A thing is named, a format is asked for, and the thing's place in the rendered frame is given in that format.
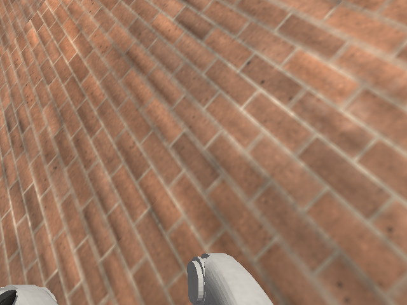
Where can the robot thigh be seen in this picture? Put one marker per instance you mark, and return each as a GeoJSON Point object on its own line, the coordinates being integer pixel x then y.
{"type": "Point", "coordinates": [32, 295]}
{"type": "Point", "coordinates": [218, 279]}

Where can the robot right thigh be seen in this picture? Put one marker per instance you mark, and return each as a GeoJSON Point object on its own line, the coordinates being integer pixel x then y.
{"type": "Point", "coordinates": [218, 279]}

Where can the left robot hand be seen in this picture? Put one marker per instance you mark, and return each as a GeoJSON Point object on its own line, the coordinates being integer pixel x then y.
{"type": "Point", "coordinates": [8, 297]}

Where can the robot left thigh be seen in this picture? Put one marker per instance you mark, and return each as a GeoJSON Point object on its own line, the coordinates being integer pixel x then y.
{"type": "Point", "coordinates": [32, 295]}

